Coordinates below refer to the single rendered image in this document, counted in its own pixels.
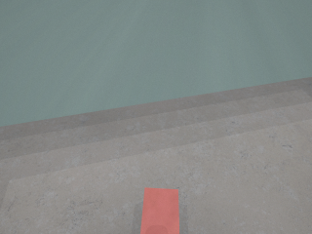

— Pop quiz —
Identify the carton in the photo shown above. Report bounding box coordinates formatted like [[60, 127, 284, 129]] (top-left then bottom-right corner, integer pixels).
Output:
[[140, 187, 179, 234]]

